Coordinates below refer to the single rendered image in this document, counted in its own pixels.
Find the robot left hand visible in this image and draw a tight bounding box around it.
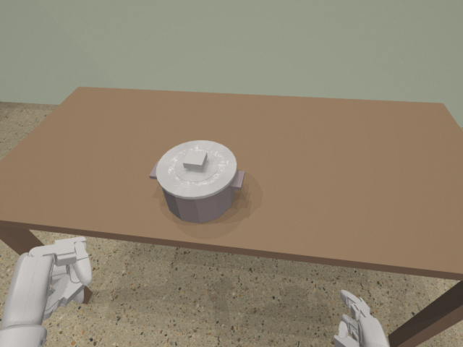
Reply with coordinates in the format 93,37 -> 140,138
0,236 -> 92,330

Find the pot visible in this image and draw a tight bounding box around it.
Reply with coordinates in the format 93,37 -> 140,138
149,161 -> 245,223

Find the table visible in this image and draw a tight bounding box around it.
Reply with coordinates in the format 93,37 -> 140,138
0,87 -> 463,347

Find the robot left forearm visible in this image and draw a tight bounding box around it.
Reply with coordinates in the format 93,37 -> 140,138
0,325 -> 47,347

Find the robot right hand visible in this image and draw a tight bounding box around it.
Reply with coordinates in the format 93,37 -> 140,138
334,290 -> 389,347

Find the lid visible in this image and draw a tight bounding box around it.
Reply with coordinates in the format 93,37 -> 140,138
156,140 -> 237,200

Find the knob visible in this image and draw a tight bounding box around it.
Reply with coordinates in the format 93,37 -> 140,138
183,150 -> 208,170

